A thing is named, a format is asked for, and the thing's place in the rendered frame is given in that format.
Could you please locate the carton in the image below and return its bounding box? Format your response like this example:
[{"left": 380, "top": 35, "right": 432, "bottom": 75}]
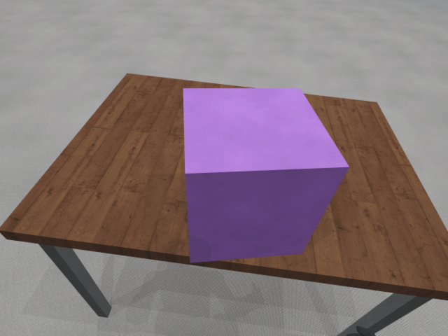
[{"left": 183, "top": 88, "right": 349, "bottom": 263}]

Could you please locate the table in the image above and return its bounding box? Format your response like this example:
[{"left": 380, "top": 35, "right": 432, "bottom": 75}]
[{"left": 0, "top": 73, "right": 448, "bottom": 336}]

